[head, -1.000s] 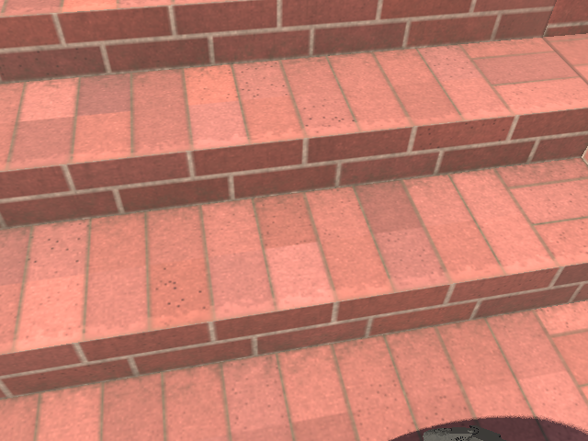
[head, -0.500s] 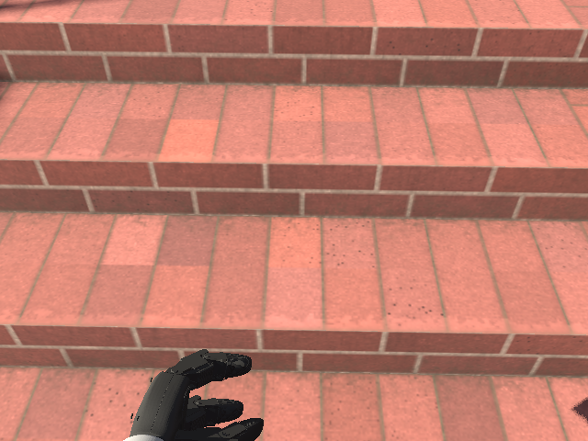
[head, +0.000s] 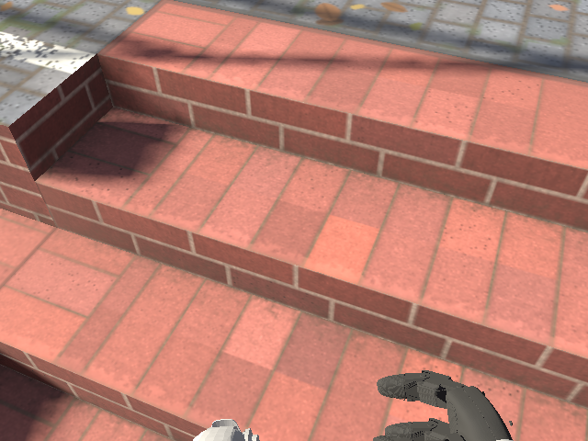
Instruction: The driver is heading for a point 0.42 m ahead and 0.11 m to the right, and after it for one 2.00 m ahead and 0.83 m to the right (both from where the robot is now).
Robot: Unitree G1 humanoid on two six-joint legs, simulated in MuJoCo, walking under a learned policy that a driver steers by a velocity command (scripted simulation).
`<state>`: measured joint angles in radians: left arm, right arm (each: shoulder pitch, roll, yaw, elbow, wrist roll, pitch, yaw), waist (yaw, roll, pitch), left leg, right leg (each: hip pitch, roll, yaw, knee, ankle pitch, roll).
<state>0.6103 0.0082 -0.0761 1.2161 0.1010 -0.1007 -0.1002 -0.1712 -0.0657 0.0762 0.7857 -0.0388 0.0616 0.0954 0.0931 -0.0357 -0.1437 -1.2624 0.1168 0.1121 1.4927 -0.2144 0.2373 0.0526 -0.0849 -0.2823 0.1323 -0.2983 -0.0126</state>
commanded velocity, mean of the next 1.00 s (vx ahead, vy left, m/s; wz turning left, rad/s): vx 0.50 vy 0.00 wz -0.38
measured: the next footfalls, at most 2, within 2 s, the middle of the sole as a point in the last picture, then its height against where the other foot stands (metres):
left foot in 0.04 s outside the picture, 0.15 m higher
right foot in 0.54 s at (403, 432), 0.15 m higher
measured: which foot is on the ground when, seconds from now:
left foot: up 0.00-0.02, down 0.04-0.60, up 0.62-1.00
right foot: down 0.00-0.10, up 0.12-0.52, down 0.54-1.00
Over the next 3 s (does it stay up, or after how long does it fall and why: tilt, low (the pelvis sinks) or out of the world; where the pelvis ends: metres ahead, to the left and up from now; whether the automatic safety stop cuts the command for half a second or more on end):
stays up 1.18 -0.51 0.58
